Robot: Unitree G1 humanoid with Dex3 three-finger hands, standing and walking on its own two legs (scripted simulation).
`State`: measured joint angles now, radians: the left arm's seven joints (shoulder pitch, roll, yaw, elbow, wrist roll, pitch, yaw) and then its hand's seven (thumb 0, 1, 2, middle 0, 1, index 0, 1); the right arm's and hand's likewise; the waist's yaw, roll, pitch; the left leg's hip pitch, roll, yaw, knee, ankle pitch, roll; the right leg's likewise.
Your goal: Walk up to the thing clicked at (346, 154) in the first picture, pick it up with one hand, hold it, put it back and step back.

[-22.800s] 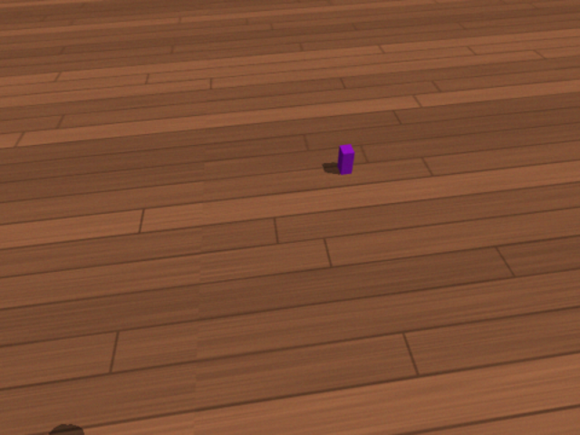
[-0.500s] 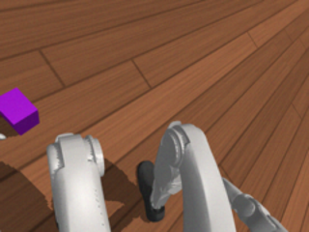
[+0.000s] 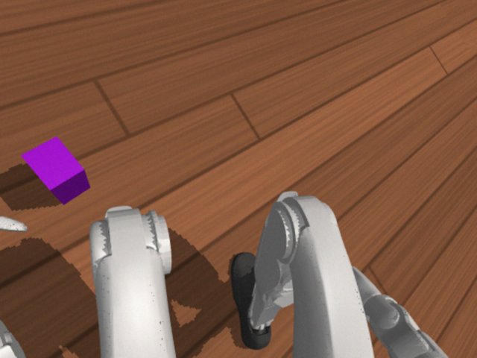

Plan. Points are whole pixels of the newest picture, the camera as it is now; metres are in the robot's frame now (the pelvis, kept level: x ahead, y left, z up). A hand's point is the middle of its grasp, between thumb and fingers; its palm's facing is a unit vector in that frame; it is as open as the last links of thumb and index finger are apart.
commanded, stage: open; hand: left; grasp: from the side
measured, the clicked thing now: (60, 173) +0.41 +0.27 -0.23
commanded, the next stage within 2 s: withdraw in 0.16 s
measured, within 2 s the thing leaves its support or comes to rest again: neither
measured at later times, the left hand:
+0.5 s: hand out of the picture +0.37 +0.34 -0.13, palm faces +0.37 -0.93 +0.01, open 17.7 cm
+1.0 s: hand out of the picture +0.36 +0.34 -0.13, palm faces +0.36 -0.93 +0.01, open 17.7 cm
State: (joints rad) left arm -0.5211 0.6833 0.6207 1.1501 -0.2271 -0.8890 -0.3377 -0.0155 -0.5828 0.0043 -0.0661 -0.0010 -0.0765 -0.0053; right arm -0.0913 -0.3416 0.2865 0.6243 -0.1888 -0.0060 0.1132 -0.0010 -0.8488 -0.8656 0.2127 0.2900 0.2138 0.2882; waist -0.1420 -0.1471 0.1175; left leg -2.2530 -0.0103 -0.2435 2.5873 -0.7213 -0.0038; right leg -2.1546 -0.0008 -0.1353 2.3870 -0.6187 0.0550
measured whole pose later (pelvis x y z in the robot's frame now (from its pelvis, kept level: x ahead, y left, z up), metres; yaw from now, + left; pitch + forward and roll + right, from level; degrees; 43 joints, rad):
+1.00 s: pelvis +0.00 +0.00 -0.01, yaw -1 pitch +18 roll -14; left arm -0.49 0.66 0.62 1.16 -0.22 -0.92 -0.32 -0.02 -0.61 0.00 -0.04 -0.05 -0.07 -0.04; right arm -0.08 -0.37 0.31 0.63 -0.23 -0.02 0.12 0.00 -0.86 -0.88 0.20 0.30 0.21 0.30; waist -0.14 -0.17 0.15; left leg -2.25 -0.01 -0.26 2.62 -0.72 0.00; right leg -2.14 0.01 -0.15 2.41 -0.61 0.05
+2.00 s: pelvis +0.00 +0.00 +0.02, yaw +2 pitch +25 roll -12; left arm -0.47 0.70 0.56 1.06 0.06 -0.51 -0.19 -0.02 -0.53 0.07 -0.06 -0.05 -0.06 -0.06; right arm 0.03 -0.30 0.17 0.62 -0.12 0.08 0.10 0.00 -0.89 -0.90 0.20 0.30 0.21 0.30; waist -0.14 -0.10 0.03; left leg -2.24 -0.01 -0.20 2.49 -0.70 0.00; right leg -2.15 -0.02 -0.11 2.33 -0.62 0.03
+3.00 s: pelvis +0.09 +0.00 +0.39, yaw +10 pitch +14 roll -2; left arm 0.40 0.24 0.01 0.05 -0.02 0.25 0.18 -0.01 -0.48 0.09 -0.06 -0.06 -0.07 -0.07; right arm 0.28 -0.21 0.03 0.48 0.04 -0.03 -0.16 0.01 -0.90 -0.90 0.20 0.30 0.20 0.30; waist -0.04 0.03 -0.16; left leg -0.85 0.04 -0.04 1.15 -0.55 -0.02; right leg -0.84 -0.02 -0.05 1.10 -0.51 0.02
